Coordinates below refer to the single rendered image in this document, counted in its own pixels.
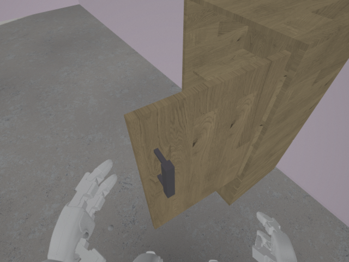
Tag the right robot hand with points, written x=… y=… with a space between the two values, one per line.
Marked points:
x=278 y=248

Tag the left robot hand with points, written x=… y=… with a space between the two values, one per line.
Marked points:
x=77 y=218

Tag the cupboard door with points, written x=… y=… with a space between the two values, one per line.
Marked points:
x=205 y=131

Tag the handle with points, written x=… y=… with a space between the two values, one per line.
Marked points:
x=167 y=178

